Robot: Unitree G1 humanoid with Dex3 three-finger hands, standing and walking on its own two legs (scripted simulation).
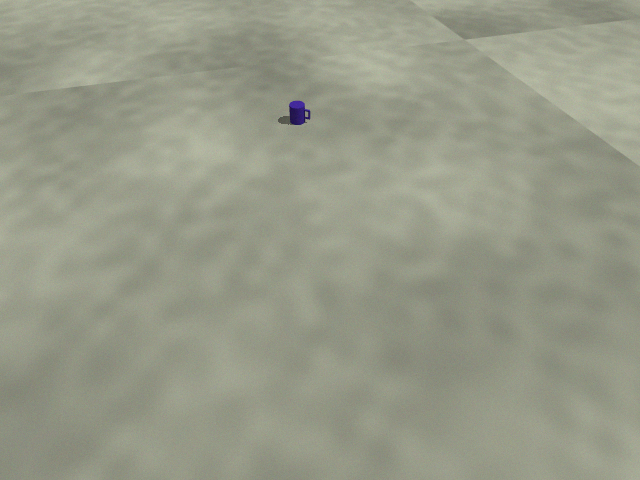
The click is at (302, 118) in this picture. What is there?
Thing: mug
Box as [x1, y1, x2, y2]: [289, 101, 309, 124]
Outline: 292,101 289,104 290,121 294,124 300,124 304,122 305,118 309,118 309,110 304,108 303,102
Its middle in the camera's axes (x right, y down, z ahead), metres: -0.12 -0.77 +2.29
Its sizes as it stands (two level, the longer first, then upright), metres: 0.127 0.093 0.109
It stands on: the floor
